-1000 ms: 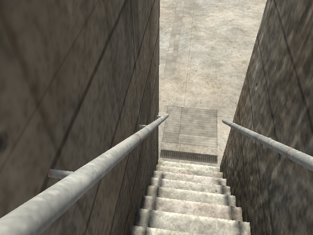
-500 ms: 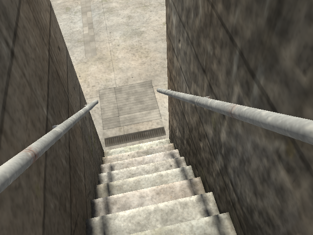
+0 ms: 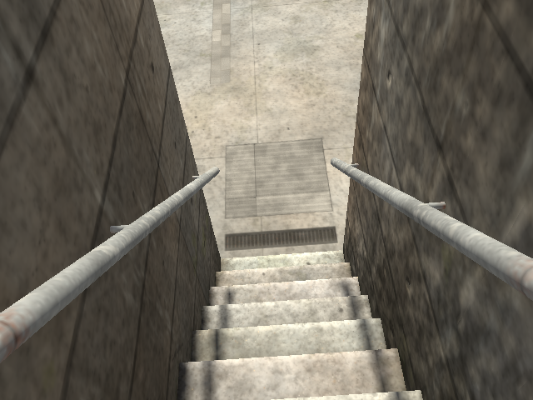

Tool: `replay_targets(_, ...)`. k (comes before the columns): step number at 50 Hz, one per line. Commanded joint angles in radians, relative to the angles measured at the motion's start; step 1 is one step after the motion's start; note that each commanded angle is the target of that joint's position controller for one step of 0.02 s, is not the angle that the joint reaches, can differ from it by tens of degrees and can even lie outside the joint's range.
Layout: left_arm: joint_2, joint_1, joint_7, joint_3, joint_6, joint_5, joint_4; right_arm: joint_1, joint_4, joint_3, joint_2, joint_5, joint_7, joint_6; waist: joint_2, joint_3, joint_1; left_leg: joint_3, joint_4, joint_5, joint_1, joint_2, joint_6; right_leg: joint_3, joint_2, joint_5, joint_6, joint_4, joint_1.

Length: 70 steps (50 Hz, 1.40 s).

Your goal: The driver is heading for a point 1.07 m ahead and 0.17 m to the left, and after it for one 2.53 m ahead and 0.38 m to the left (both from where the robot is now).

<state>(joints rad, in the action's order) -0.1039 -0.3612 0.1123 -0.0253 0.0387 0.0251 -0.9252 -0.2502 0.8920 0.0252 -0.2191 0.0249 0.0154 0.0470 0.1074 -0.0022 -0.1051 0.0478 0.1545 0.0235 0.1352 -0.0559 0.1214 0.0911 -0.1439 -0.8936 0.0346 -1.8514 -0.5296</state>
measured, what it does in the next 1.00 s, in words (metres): goes down, turning left: right foot 0.21 m lower, then left foot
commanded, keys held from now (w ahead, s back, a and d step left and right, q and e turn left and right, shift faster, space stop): q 0.52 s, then no key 0.48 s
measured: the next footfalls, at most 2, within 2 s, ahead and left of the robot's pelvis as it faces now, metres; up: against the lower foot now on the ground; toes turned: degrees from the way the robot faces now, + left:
right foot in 0.36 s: +0.27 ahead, -0.09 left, -0.21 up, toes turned +12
left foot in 0.92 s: +0.24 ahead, +0.23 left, -0.21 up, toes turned +19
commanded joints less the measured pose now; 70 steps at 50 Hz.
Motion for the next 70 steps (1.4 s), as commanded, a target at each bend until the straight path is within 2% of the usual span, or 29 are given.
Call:
replay_targets(1,-0.176,0.082,-0.017,-0.043,0.016,-0.009,0.123,-0.301,0.002,0.045,-0.127,-0.047,-0.024,-0.014,-0.015,0.261,0.223,0.132,0.403,1.319,-0.826,0.419,0.276,-0.058,0.100,-0.032,-0.048,-0.342,-0.792)
replay_targets(4,-0.069,0.108,-0.014,-0.012,-0.037,-0.062,0.124,-0.202,-0.006,0.033,-0.157,-0.019,-0.086,-0.014,-0.114,0.162,0.098,0.126,0.396,0.619,-0.282,0.295,0.279,-0.097,0.119,0.394,-0.056,0.089,-0.567)
replay_targets(6,-0.047,0.216,-0.029,-0.005,-0.023,-0.070,0.156,-0.063,-0.059,0.006,-0.075,-0.062,-0.080,-0.019,-0.237,-0.004,0.066,0.037,0.360,0.542,0.229,0.111,0.136,-0.065,0.103,0.944,-0.106,0.814,-0.078)
replay_targets(8,-0.047,0.056,-0.049,-0.013,0.003,-0.063,0.074,-0.037,-0.067,0.001,-0.077,-0.064,-0.089,-0.002,-0.066,0.131,0.032,0.066,0.506,0.253,0.309,0.061,0.101,-0.100,0.081,1.384,-0.078,0.893,0.225)
replay_targets(11,-0.071,0.129,-0.063,0.001,0.047,-0.056,0.133,-0.043,-0.073,0.004,-0.037,-0.091,-0.073,-0.009,-0.018,0.018,0.098,0.101,0.637,-0.229,0.221,-0.031,0.043,-0.102,0.118,1.605,-0.099,1.332,0.182)
replay_targets(14,-0.159,0.076,-0.052,-0.035,0.061,0.000,0.107,-0.142,-0.061,0.011,-0.036,-0.031,-0.054,-0.018,-0.017,-0.128,0.148,0.278,0.794,-0.158,0.210,-0.026,0.070,-0.182,0.223,1.543,-0.114,1.734,0.293)
replay_targets(17,-0.213,-0.142,-0.049,-0.060,0.042,-0.011,0.051,-0.129,-0.049,0.003,-0.031,-0.012,-0.030,-0.031,0.053,-0.085,0.095,0.283,1.146,-0.013,0.430,-0.037,0.077,-0.146,0.255,1.556,-0.078,1.609,0.543)
replay_targets(19,-0.297,-0.235,-0.065,-0.081,0.051,-0.054,-0.003,-0.263,-0.083,-0.017,0.059,-0.034,-0.046,-0.056,-0.300,-0.013,0.155,0.156,1.542,-0.805,0.650,-0.111,0.055,-0.134,0.446,2.293,-0.043,1.418,0.872)
replay_targets(20,-0.287,-0.241,-0.088,-0.073,0.053,-0.052,-0.011,-0.358,-0.075,-0.016,0.091,-0.046,-0.070,-0.076,-0.361,0.030,0.156,0.038,1.898,-1.148,0.934,-0.138,0.047,-0.250,0.603,2.439,0.132,1.161,1.024)
replay_targets(22,-0.235,-0.248,-0.083,-0.037,0.041,0.026,0.011,-0.200,-0.110,0.003,-0.019,0.028,-0.092,-0.098,-0.299,0.046,0.081,-0.024,2.111,-0.918,1.052,-0.069,-0.015,-0.332,0.595,1.828,0.277,1.267,0.808)
replay_targets(24,-0.276,-0.132,-0.037,-0.032,0.032,-0.004,0.045,0.041,-0.203,0.002,-0.040,0.056,-0.090,-0.115,-0.279,-0.026,0.072,-0.008,2.139,-0.679,0.993,-0.008,-0.092,-0.420,0.667,1.243,0.416,1.500,0.438)
replay_targets(26,-0.263,-0.098,-0.029,-0.007,0.010,-0.030,0.055,0.081,-0.195,-0.005,-0.017,0.034,-0.100,-0.161,-0.220,-0.078,0.090,-0.040,2.174,-0.603,0.875,-0.033,-0.117,-0.282,0.549,1.125,0.329,1.524,0.185)
replay_targets(29,-0.239,-0.128,-0.009,0.027,0.023,0.003,0.040,0.043,-0.165,-0.005,0.051,0.020,-0.089,-0.179,-0.179,-0.048,0.120,0.032,2.018,-0.343,0.893,-0.071,-0.176,-0.199,0.422,1.112,0.215,1.351,0.122)
replay_targets(38,-0.239,-0.285,-0.008,0.036,-0.002,-0.040,0.030,0.190,-0.228,0.003,0.041,-0.027,-0.076,-0.111,-0.213,0.031,0.010,0.159,1.645,-0.403,1.044,-0.047,-0.227,-0.287,0.490,1.022,0.224,1.216,0.408)
replay_targets(40,-0.208,-0.134,-0.023,0.046,-0.026,-0.043,0.066,0.215,-0.203,-0.018,0.069,-0.030,-0.068,-0.102,-0.238,0.003,0.047,0.076,1.287,-0.251,0.867,0.033,-0.235,-0.251,0.430,0.637,0.179,1.253,0.246)
replay_targets(42,-0.191,0.044,-0.026,0.058,-0.046,0.013,0.138,0.135,-0.149,-0.042,0.079,-0.058,-0.038,-0.130,-0.236,-0.019,0.123,0.000,0.792,-0.159,0.394,0.119,-0.220,-0.192,0.386,0.329,0.135,1.406,-0.038)
replay_targets(44,-0.281,0.101,-0.030,0.021,-0.057,0.019,0.146,0.061,-0.093,-0.011,-0.020,-0.041,-0.041,-0.109,-0.426,-0.025,0.111,-0.090,0.755,-0.107,0.011,0.084,-0.174,-0.174,0.334,0.139,0.154,1.433,-0.198)
replay_targets(46,-0.219,0.069,-0.053,0.013,-0.043,-0.012,0.112,-0.121,-0.031,-0.003,-0.049,-0.055,-0.040,-0.093,-0.248,-0.094,0.191,-0.111,0.515,-0.364,-0.112,0.079,-0.153,-0.105,0.255,0.135,0.137,1.261,-0.184)
replay_targets(47,-0.143,-0.118,-0.077,0.009,-0.055,-0.046,0.051,-0.229,-0.030,-0.042,0.018,-0.049,-0.028,-0.051,-0.130,-0.124,0.163,0.126,0.463,-0.444,-0.118,0.190,-0.128,-0.076,0.173,-0.048,0.103,0.946,-0.251)
replay_targets(48,-0.160,-0.147,-0.100,-0.023,-0.068,-0.011,0.054,-0.256,-0.042,-0.050,-0.067,-0.037,-0.058,-0.046,0.068,-0.129,0.110,0.610,0.205,-0.425,-0.028,0.377,0.001,-0.248,0.108,0.057,0.067,1.000,-0.287)
replay_targets(49,-0.222,-0.025,-0.097,-0.044,-0.077,-0.021,0.078,-0.185,-0.061,-0.039,-0.113,-0.019,-0.079,-0.040,0.037,-0.234,0.138,0.723,0.068,-0.578,0.171,0.380,0.026,-0.263,0.139,0.226,0.025,1.023,-0.227)
replay_targets(52,-0.159,-0.135,-0.106,-0.020,-0.098,-0.004,0.028,0.138,-0.156,-0.064,-0.037,-0.020,-0.100,-0.050,0.119,-0.091,-0.048,0.350,0.144,-0.549,0.351,0.269,-0.080,-0.234,0.150,0.548,0.027,1.292,0.258)
replay_targets(55,-0.166,-0.081,-0.114,-0.016,-0.100,-0.023,0.018,0.036,-0.150,-0.079,0.014,-0.026,-0.085,-0.041,0.047,-0.089,0.025,0.200,0.148,-0.490,0.323,0.200,-0.157,-0.275,0.152,0.683,0.036,1.391,0.433)
replay_targets(60,-0.189,-0.003,-0.124,-0.027,-0.069,-0.031,0.086,-0.088,-0.163,-0.033,-0.125,-0.038,-0.098,-0.047,0.082,-0.037,0.078,0.243,0.150,-0.761,0.211,0.189,-0.073,-0.147,0.028,0.418,0.114,1.316,0.360)
replay_targets(63,-0.199,0.010,-0.115,-0.031,-0.037,-0.050,0.116,-0.047,-0.186,-0.013,-0.125,-0.060,-0.100,-0.043,0.123,-0.056,0.087,0.227,0.166,-0.732,0.218,0.179,-0.032,-0.141,0.046,0.460,0.113,1.292,0.334)
replay_targets(65,-0.200,-0.040,-0.111,-0.030,-0.017,-0.040,0.134,0.070,-0.192,-0.007,-0.094,-0.088,-0.099,-0.026,0.077,-0.074,0.034,0.134,0.257,-0.645,0.309,0.107,-0.042,-0.203,0.100,0.442,0.091,1.380,0.420)
replay_targets(66,-0.239,-0.106,-0.105,-0.039,-0.006,-0.035,0.124,0.145,-0.209,-0.010,-0.067,-0.086,-0.096,-0.012,-0.059,-0.090,-0.006,0.034,0.422,-0.545,0.399,0.037,-0.062,-0.341,0.164,0.386,0.093,1.461,0.481)
replay_targets(68,-0.347,-0.174,-0.097,-0.077,-0.006,0.000,0.114,0.202,-0.212,0.001,-0.100,-0.042,-0.098,0.011,-0.284,-0.187,-0.039,-0.036,0.567,-0.553,0.755,0.049,-0.062,-0.649,0.338,0.443,0.159,1.516,0.617)
replay_targets(70,-0.282,-0.164,-0.101,-0.049,-0.009,-0.023,0.122,0.252,-0.207,0.002,-0.081,-0.044,-0.091,0.026,-0.258,-0.121,-0.052,-0.041,0.566,-0.457,0.659,0.068,-0.091,-0.600,0.310,0.580,0.188,1.442,0.573)
Over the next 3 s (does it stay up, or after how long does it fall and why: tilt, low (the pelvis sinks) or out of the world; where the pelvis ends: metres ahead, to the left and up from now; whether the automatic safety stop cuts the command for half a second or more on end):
stays up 0.98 0.09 -0.90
